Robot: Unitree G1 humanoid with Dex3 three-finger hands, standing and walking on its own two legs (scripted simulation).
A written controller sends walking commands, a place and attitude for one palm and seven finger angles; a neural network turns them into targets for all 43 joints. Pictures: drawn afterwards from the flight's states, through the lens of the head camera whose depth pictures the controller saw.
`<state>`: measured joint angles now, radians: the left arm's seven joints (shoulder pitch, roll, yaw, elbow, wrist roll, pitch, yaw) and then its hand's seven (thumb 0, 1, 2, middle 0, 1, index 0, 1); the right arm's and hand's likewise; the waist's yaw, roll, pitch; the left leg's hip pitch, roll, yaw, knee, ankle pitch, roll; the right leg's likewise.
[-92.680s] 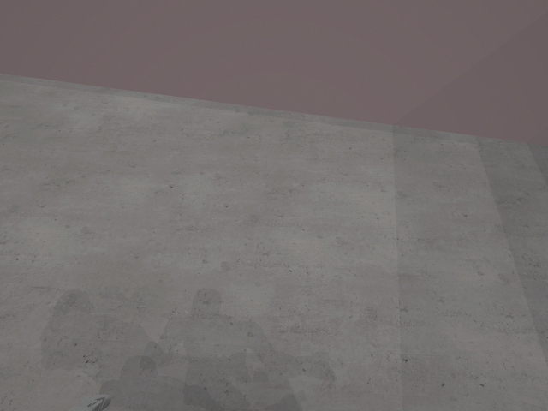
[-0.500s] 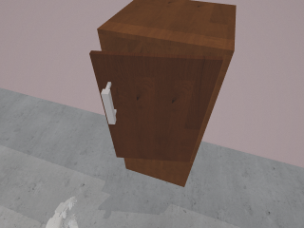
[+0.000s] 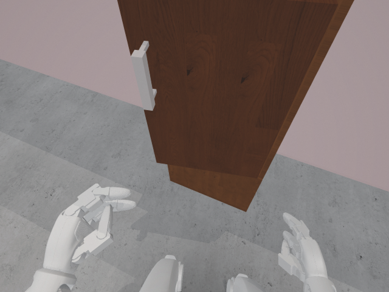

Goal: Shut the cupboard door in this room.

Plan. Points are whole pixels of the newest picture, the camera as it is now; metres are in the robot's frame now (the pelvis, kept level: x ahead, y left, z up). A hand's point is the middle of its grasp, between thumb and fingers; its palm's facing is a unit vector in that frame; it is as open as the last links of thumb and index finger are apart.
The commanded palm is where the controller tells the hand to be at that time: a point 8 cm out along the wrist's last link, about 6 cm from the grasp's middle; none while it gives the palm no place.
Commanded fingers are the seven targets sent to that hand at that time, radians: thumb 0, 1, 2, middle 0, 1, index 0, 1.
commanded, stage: raise the hand and make a fist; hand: left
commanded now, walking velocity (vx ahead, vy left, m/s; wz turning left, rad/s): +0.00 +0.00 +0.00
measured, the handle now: (147, 77) +0.53 +0.17 +0.13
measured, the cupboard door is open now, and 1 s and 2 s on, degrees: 14 14 14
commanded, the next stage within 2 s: bring the fist close to the handle in 1.28 s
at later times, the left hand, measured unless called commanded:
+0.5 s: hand (97, 210) +0.23 +0.19 +0.10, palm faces -0.05 -1.00 -0.04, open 3.2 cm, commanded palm +0.20 +0.25 +0.10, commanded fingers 0.00 0.90 0.90 -1.25 -1.44 -1.25 -1.44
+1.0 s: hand (82, 190) +0.25 +0.21 +0.13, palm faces -0.06 -1.00 -0.05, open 3.1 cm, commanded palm +0.22 +0.26 +0.13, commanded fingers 0.00 0.90 0.90 -1.30 -1.50 -1.30 -1.50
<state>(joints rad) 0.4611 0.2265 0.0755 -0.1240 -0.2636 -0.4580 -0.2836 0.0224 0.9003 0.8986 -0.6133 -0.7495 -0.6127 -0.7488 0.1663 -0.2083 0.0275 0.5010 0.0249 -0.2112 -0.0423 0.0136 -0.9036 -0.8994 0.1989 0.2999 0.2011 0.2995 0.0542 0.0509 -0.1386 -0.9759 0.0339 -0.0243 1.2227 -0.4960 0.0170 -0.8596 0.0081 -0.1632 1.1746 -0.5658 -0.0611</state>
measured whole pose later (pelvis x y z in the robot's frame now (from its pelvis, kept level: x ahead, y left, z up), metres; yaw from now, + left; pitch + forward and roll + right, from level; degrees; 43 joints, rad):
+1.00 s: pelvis +0.02 +0.03 +0.05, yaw -1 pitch +8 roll -3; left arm 0.35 0.27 0.16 -0.07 -0.29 -0.27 -0.28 0.02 0.90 0.90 -1.30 -1.50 -1.30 -1.50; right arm 0.28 -0.25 0.05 0.52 0.04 -0.18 -0.05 0.02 -0.90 -0.90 0.20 0.30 0.20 0.30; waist 0.00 0.05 -0.10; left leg -0.66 0.01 0.03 0.93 -0.41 0.05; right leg -0.56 0.00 -0.11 0.88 -0.45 -0.01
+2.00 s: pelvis +0.02 +0.01 +0.06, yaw -1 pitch +9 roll -1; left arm -0.12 0.25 0.15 0.36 -0.24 -0.29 -0.22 0.02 0.90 0.90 -1.30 -1.50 -1.30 -1.50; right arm 0.27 -0.27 0.02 0.61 0.04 -0.14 -0.04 0.01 -0.90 -0.90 0.20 0.30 0.20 0.30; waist -0.02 0.03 -0.09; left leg -0.66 0.01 0.05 0.89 -0.39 0.03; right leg -0.58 0.00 -0.09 0.87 -0.45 -0.04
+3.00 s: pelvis +0.02 +0.02 +0.05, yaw -2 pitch +12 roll -1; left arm -0.56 0.25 0.18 0.87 -0.16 -0.40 -0.15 0.02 0.90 0.90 -1.30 -1.50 -1.30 -1.50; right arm 0.30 -0.26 0.01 0.64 0.03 -0.03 -0.01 0.01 -0.91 -0.90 0.20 0.30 0.20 0.30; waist -0.07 0.03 -0.10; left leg -0.73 0.02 0.06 0.91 -0.38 0.04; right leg -0.66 0.01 -0.08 0.89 -0.44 -0.03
